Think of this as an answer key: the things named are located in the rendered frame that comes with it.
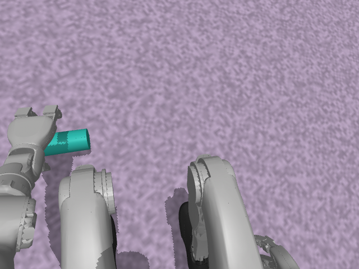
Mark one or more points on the left robot arm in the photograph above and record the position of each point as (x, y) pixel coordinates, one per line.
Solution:
(18, 175)

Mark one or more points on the right robot hand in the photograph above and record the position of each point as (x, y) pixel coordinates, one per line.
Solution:
(280, 258)

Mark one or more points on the left robot hand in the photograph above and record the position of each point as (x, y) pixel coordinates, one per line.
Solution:
(28, 128)

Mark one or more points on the can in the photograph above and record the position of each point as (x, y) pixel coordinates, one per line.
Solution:
(68, 141)

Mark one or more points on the right robot foot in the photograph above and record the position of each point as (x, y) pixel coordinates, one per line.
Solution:
(186, 234)

